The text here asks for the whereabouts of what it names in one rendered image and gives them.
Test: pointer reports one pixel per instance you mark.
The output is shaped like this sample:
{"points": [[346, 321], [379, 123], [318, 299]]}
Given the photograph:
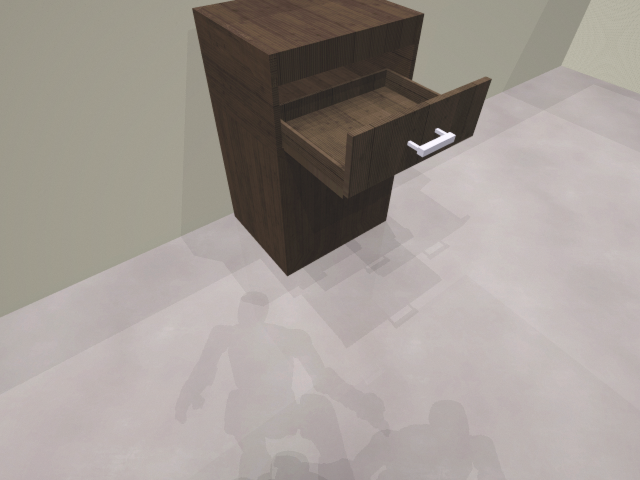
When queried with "drawer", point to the drawer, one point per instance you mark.
{"points": [[354, 135]]}

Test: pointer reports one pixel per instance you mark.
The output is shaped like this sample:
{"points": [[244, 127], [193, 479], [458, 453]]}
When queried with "cabinet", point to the cabinet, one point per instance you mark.
{"points": [[258, 54]]}

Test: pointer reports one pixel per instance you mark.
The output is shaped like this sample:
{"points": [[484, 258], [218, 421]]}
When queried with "handle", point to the handle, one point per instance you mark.
{"points": [[443, 140]]}

